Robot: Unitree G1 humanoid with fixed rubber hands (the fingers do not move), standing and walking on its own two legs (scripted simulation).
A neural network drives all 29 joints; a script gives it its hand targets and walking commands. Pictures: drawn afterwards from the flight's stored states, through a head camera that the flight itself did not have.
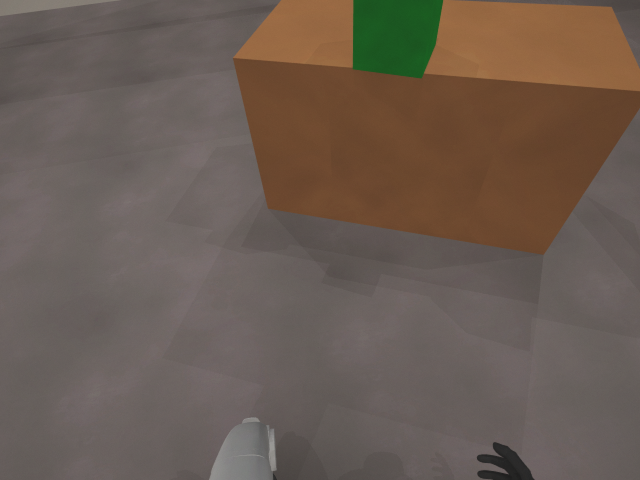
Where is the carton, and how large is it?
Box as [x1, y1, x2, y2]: [353, 0, 442, 77]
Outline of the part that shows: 353,0 353,68 421,77 435,44 442,0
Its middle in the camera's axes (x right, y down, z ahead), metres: +0.22 -0.63 +1.06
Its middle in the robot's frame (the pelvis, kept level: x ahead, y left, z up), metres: +1.23 -0.16 +0.03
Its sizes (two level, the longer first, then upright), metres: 0.210 0.200 0.250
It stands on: a pedestal, 0.68 m high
